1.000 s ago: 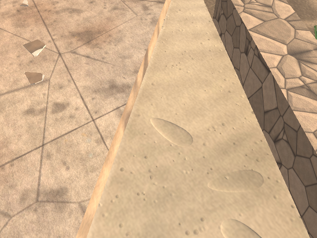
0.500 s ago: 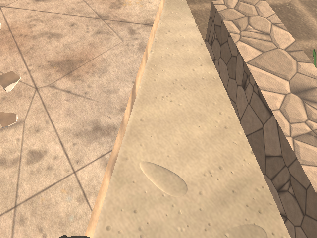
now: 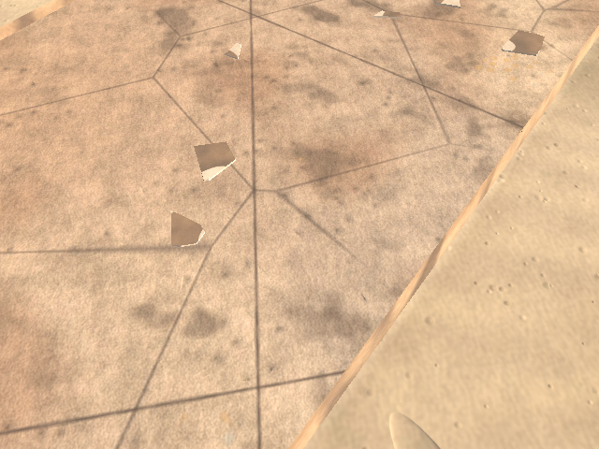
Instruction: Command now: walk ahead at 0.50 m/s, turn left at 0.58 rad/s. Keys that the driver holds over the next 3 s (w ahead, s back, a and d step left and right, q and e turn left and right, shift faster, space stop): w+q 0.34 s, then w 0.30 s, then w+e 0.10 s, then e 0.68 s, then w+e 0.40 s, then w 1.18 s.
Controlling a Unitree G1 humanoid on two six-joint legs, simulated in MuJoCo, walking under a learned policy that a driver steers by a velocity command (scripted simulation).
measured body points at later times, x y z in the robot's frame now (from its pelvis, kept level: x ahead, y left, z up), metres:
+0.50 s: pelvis +0.24 +0.04 +0.00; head +0.26 +0.06 +0.45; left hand +0.35 +0.30 -0.11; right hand +0.30 -0.23 -0.12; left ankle +0.12 +0.08 -0.74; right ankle +0.40 -0.06 -0.68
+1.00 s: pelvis +0.45 +0.10 +0.02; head +0.49 +0.10 +0.47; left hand +0.34 +0.31 -0.12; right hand +0.75 +0.02 -0.02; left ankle +0.55 +0.20 -0.62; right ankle +0.40 -0.05 -0.73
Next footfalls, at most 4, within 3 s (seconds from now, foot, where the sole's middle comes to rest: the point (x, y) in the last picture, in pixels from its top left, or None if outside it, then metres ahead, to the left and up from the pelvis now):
0.10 left None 0.16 0.09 -0.78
0.62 right None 0.43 -0.04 -0.78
1.00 left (227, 367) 0.59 0.22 -0.65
1.50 right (308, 370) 0.59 0.05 -0.65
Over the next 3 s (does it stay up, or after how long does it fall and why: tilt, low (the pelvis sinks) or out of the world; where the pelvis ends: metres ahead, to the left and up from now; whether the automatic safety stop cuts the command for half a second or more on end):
stays up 1.22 -0.06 0.12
